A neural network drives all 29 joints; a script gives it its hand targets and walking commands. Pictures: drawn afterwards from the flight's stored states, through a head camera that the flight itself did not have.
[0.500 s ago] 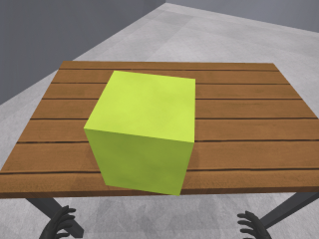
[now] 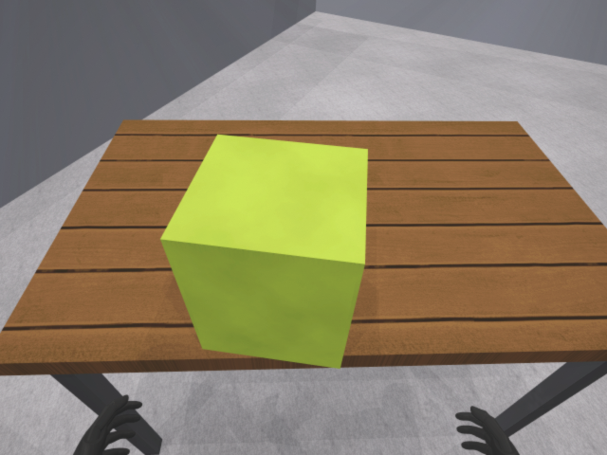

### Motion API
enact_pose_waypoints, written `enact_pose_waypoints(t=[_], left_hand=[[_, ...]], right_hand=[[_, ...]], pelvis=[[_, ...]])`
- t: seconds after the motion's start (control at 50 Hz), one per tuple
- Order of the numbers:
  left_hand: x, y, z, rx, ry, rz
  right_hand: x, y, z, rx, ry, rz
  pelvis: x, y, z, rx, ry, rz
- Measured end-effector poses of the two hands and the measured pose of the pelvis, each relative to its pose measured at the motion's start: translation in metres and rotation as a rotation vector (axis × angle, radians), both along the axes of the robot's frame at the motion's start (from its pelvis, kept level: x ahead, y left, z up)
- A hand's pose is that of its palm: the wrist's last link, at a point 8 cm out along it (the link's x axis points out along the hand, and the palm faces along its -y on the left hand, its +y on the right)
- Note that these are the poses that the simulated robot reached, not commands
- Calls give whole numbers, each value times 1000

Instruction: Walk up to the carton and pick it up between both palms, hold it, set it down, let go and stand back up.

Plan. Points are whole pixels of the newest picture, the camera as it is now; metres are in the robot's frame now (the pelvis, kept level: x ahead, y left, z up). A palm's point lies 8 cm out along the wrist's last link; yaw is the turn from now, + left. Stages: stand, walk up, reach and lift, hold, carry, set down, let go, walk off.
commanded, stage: stand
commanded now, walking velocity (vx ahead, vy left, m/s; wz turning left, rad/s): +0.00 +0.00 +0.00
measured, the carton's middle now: (280, 254) +0.39 +0.04 +0.07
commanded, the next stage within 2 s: none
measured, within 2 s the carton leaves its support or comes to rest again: neither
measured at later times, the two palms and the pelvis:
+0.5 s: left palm out of the picture +0.14 +0.27 -0.07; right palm out of the picture +0.14 -0.27 -0.08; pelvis -0.01 +0.00 +0.00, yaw +0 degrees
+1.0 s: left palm out of the picture +0.12 +0.28 -0.07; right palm out of the picture +0.12 -0.26 -0.08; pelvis -0.02 +0.00 +0.00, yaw +0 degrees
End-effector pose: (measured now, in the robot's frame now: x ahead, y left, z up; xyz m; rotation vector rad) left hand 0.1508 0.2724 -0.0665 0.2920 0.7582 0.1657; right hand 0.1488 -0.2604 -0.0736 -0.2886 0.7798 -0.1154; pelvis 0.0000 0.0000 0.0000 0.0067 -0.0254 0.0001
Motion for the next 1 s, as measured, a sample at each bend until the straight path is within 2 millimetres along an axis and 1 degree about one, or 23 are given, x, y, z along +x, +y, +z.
enact_pose_waypoints(t=[0.5, 0.82, 1.0], left_hand=[[-14, 3, -1, 12, 26, 13], [-26, 5, -5, 7, 44, 21], [-30, 9, -5, 5, 52, 22]], right_hand=[[-11, -6, -3, -4, 7, -3], [-25, -6, -7, -8, 37, -14], [-31, -4, -7, -9, 47, -16]], pelvis=[[-7, -1, 0, 2, -12, 0], [-15, 1, 0, -1, -20, 0], [-18, 4, 1, -6, -17, 0]])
